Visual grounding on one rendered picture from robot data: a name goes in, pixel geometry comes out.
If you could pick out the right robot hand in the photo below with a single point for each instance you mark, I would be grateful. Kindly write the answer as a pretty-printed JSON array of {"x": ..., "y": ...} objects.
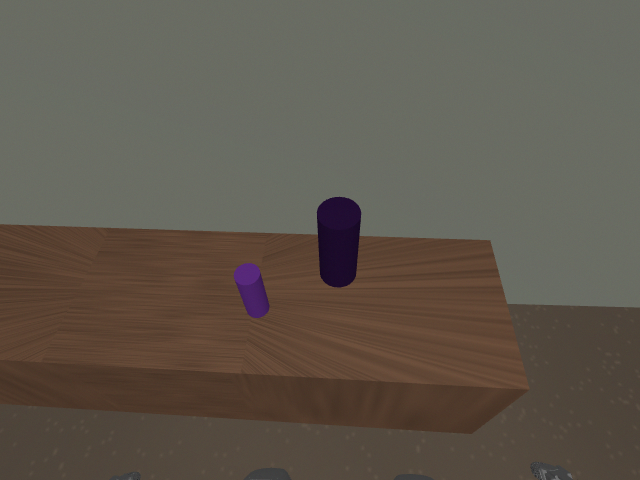
[{"x": 543, "y": 471}]

